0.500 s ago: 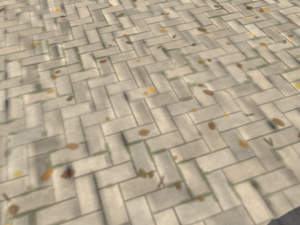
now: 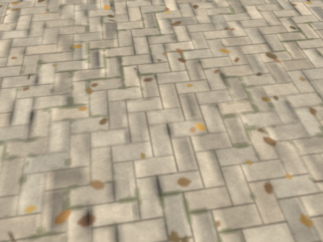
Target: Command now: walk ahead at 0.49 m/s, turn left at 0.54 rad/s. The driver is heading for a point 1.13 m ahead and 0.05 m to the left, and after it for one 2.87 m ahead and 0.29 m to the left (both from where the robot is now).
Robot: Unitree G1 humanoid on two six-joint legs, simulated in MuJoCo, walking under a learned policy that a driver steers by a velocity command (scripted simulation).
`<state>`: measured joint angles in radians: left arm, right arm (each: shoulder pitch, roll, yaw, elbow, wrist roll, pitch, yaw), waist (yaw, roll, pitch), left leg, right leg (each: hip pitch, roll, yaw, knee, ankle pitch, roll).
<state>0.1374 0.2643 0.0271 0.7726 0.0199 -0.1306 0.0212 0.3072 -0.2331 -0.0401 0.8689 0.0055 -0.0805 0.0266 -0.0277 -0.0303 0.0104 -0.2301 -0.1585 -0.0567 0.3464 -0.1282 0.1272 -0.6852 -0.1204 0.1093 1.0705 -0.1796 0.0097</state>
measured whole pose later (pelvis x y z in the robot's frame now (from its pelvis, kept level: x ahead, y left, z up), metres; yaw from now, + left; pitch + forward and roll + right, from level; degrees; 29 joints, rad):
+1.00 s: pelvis +0.47 +0.08 +0.01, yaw +12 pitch +2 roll +1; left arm 0.21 0.29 0.06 0.79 -0.01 -0.04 0.01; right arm 0.26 -0.25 -0.05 0.80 -0.02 -0.09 0.01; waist -0.02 -0.05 0.03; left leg -0.17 -0.03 0.13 0.31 -0.17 0.06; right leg -0.67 -0.07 0.05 1.00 -0.19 0.03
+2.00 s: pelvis +0.57 +0.12 +0.00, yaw -15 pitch +1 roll -1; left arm 0.19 0.26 0.06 0.64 -0.01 0.05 0.02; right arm 0.19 -0.23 -0.04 0.75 0.01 0.00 -0.02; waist -0.03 -0.02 0.02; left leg -0.28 0.02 0.00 0.51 -0.25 0.01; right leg -0.25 0.00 0.06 0.56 -0.31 0.06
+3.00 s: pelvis +0.81 +0.03 -0.03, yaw -15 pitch +2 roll +0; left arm -0.03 0.23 0.03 0.61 -0.02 -0.09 -0.05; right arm 0.50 -0.26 -0.03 0.94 0.01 -0.05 -0.01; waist -0.10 -0.01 0.04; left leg 0.15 0.01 0.01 0.35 -0.49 0.01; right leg -0.52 0.01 -0.05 0.51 -0.03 -0.09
